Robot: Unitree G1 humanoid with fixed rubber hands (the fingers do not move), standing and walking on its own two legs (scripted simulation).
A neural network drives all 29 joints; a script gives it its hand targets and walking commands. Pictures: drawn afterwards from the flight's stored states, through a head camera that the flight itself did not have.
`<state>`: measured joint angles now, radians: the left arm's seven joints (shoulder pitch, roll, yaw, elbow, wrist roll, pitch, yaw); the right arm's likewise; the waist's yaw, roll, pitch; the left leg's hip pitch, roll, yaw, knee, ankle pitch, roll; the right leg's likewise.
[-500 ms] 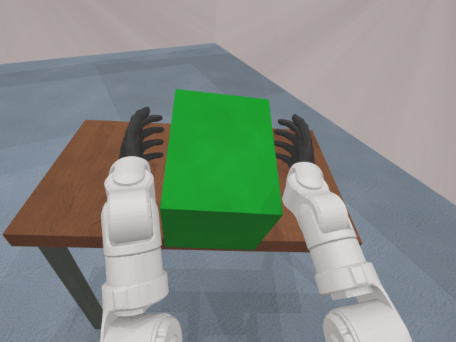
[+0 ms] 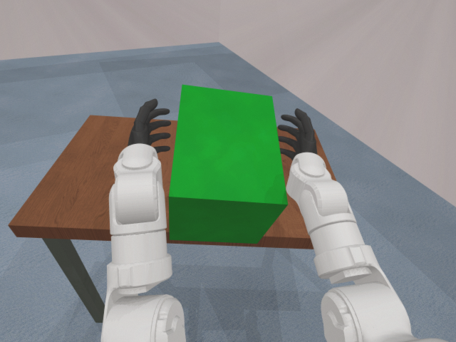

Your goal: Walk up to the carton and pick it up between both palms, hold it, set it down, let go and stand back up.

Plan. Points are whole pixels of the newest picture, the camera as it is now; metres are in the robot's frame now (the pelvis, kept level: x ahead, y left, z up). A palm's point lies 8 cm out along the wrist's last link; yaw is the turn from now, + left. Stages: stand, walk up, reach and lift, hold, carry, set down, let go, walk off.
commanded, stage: hold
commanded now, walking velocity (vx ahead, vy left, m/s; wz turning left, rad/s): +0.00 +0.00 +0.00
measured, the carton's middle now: (221, 167) +0.42 +0.01 +0.12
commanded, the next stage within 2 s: none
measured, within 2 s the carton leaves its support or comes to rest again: neither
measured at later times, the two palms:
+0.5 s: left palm (142, 146) +0.36 +0.14 +0.22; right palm (300, 152) +0.37 -0.12 +0.19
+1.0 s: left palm (144, 152) +0.35 +0.14 +0.21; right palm (303, 159) +0.36 -0.13 +0.19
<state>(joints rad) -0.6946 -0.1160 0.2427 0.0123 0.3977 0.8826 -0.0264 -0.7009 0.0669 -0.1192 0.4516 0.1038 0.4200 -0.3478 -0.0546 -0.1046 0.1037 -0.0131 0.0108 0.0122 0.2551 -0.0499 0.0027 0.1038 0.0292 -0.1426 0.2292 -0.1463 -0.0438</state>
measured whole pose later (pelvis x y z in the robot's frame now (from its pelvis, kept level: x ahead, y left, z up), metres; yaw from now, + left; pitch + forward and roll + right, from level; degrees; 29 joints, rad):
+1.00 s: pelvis +0.01 +0.00 +0.00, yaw +0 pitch -11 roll -1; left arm -0.63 -0.12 0.22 -0.05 0.39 0.87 -0.03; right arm -0.63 0.07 -0.07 0.37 0.13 0.41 -0.39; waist -0.06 -0.09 0.10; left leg -0.01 0.01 0.01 0.25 -0.06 0.00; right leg 0.12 0.03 -0.14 0.20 -0.14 -0.05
